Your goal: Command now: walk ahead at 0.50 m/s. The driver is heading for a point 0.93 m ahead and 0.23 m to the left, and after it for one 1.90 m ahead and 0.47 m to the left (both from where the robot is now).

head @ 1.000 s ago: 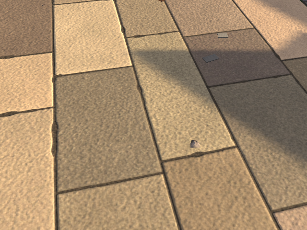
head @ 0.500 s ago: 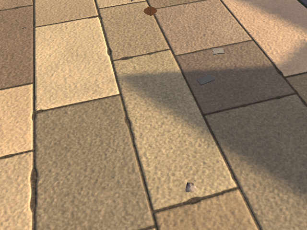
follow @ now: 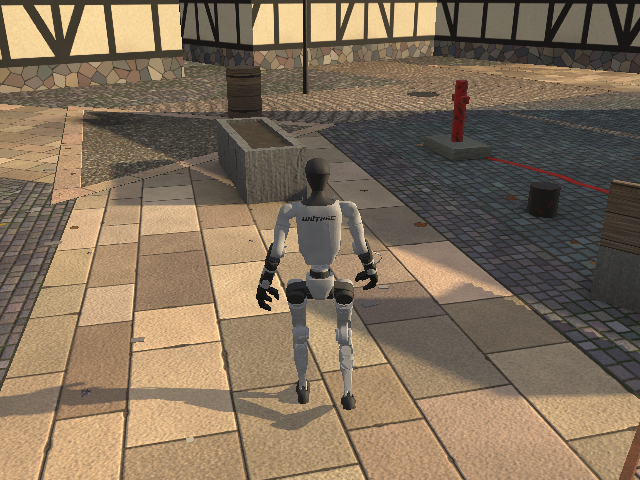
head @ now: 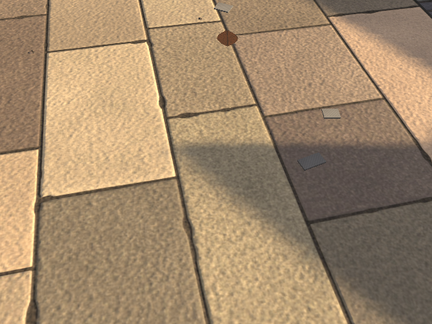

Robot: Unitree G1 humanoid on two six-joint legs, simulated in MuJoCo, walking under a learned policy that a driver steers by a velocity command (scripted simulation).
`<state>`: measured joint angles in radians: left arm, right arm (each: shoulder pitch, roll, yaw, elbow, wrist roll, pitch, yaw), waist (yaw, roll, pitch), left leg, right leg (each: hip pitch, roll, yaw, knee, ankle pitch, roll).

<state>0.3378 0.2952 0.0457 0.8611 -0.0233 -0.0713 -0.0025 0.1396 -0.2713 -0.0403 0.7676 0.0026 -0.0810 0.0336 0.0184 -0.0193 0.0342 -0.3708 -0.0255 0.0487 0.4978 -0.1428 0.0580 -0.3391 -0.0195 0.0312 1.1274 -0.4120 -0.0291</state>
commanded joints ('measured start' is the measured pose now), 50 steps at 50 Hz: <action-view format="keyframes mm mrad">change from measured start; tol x32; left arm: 1 -28 101 31 -86 9 -13 5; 16 -383 50 9 -191 7 -19 -34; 22 112 287 94 -59 24 -13 -21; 50 15 31 2 -56 41 -23 15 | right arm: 1 63 -110 -28 -23 -16 -11 -2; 22 329 -26 4 74 -4 12 -36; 44 -155 -61 -19 -83 17 18 22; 50 280 -297 -114 -28 28 30 -3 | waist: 1 -20 122 -61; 17 -83 83 36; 22 64 -246 -385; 43 61 -17 61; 50 -94 254 -396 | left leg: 1 259 266 -347 -303 24 171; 20 403 225 -88 -14 562 72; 24 -396 48 -159 797 -374 -15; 43 -333 108 -53 95 160 -10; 48 203 -29 26 35 34 104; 50 782 369 -865 -160 -146 378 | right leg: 1 -279 -113 47 8 112 1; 18 -230 -43 -18 -629 361 -17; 21 378 -118 66 -619 390 -124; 23 738 -360 679 -810 55 -288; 30 188 -211 170 -987 362 -203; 42 394 -239 -126 -998 509 -131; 47 462 -240 -203 -620 1125 -69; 48 338 -197 -225 -393 1062 -33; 50 -340 91 -47 227 -157 55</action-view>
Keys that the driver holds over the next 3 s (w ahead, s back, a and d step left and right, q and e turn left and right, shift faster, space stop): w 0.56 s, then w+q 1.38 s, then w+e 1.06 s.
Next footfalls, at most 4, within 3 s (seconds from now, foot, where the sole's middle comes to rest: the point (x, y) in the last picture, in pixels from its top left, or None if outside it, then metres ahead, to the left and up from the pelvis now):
0.42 right None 0.40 -0.15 -0.77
0.96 left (192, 256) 0.68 0.10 -0.77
1.44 right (224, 175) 1.02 0.00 -0.77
1.96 left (126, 159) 1.09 0.39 -0.77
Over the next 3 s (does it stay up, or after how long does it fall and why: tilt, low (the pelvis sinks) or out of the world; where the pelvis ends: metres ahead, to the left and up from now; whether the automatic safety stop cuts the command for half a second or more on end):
stays up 1.50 0.59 -0.01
